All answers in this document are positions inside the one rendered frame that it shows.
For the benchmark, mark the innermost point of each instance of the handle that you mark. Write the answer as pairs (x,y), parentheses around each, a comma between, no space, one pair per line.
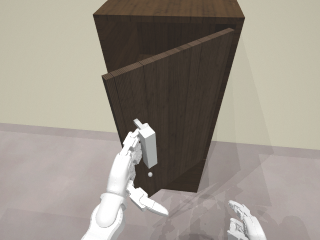
(148,144)

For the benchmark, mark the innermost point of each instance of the left robot forearm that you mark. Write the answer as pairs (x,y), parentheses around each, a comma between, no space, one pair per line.
(107,219)

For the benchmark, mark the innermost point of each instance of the right robot hand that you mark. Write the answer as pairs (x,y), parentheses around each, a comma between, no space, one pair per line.
(250,229)

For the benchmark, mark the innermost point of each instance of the left robot hand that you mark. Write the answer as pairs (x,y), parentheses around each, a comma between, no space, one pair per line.
(123,168)

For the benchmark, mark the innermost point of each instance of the cupboard door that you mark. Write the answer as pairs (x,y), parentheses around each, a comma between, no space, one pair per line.
(176,93)

